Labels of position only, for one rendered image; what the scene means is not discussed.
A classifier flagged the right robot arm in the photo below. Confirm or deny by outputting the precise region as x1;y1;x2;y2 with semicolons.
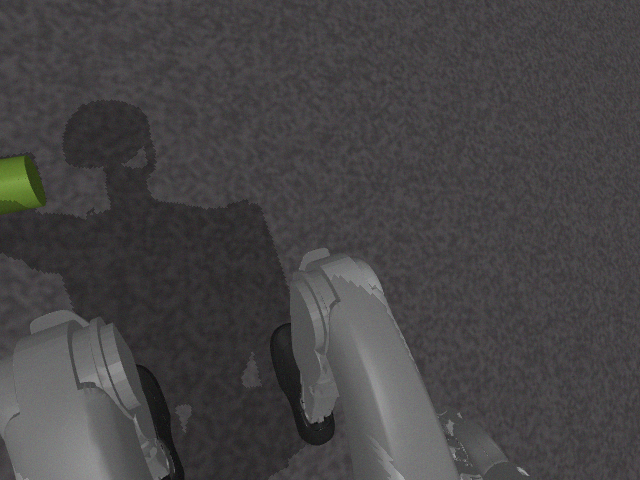
483;462;537;480

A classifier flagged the right robot hand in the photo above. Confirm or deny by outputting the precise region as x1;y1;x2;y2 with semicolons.
434;405;509;480

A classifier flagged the bottle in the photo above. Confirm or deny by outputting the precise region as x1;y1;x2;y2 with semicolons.
0;155;46;215

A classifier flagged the left robot foot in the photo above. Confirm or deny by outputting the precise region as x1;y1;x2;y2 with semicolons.
136;364;185;480

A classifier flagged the right robot foot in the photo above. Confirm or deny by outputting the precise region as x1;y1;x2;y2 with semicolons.
270;323;335;446

